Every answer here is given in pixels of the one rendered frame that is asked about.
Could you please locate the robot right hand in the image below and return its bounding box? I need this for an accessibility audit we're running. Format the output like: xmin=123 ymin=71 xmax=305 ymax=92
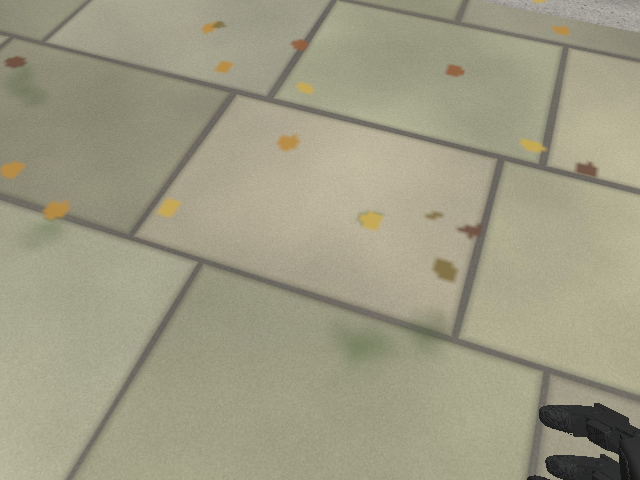
xmin=527 ymin=403 xmax=640 ymax=480

